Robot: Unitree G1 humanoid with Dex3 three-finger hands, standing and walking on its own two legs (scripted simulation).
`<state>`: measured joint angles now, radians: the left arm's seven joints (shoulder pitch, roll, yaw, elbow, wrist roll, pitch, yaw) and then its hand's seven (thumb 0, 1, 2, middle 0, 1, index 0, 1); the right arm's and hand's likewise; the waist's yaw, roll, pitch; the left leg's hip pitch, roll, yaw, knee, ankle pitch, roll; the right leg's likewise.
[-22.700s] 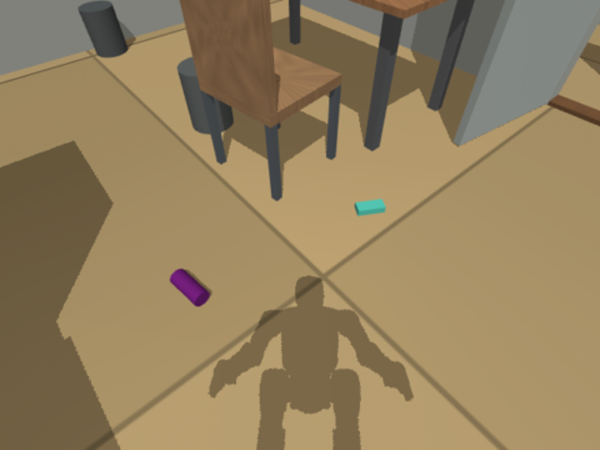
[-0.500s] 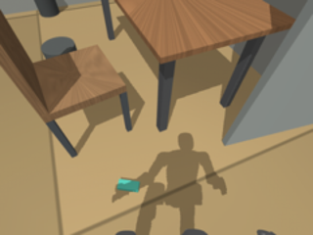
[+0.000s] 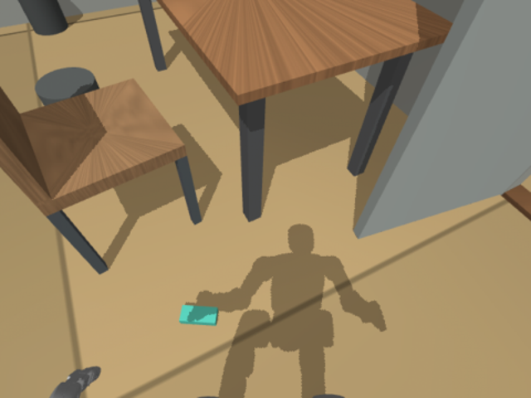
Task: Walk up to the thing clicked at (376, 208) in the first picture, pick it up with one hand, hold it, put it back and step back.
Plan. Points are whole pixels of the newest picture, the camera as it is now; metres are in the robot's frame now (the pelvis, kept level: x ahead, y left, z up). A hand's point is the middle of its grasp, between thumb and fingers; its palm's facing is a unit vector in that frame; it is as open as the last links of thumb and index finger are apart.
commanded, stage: walk up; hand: left
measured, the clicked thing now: (199, 315) +0.46 +0.23 -0.74
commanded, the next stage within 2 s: stand in 1.20 s
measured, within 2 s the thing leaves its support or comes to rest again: neither
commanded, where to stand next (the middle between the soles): +0.07 -0.01 m, yaw +0 degrees
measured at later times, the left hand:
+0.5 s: hand out of the picture +0.09 +0.24 -0.13, palm faces +0.01 -0.94 -0.33, open 7.4 cm
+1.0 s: hand out of the picture +0.08 +0.25 -0.13, palm faces +0.02 -0.94 -0.33, open 7.4 cm
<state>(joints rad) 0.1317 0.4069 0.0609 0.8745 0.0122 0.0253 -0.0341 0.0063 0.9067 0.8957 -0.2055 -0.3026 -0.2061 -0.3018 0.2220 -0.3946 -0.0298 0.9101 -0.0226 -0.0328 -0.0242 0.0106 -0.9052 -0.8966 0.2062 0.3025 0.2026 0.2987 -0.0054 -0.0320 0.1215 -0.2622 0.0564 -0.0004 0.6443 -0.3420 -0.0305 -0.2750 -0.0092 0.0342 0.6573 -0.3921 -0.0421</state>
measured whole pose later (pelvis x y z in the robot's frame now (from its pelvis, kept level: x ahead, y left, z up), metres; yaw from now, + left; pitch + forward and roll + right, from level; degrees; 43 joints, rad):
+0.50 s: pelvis +0.00 -0.01 +0.02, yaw +0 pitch -3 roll +0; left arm 0.10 0.35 0.02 1.09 0.00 -0.01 -0.02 0.01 0.91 0.90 -0.21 -0.30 -0.21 -0.30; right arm 0.14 -0.35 0.00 1.09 0.00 -0.01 0.01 0.01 -0.91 -0.90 0.20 0.30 0.20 0.30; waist 0.01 0.01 0.06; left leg -0.14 0.03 -0.03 0.40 -0.21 -0.03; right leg -0.15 -0.02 0.02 0.41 -0.20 0.02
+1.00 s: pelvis +0.01 -0.01 +0.02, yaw +1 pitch -2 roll +0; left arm 0.09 0.35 0.02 1.16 0.01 -0.01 -0.02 0.01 0.91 0.90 -0.21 -0.30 -0.21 -0.30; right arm 0.10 -0.35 -0.01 1.13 0.00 0.00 0.01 0.01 -0.91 -0.90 0.20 0.30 0.20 0.30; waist 0.01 0.00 0.05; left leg -0.10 0.02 -0.03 0.32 -0.18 -0.02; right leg -0.11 -0.03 0.01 0.32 -0.17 0.03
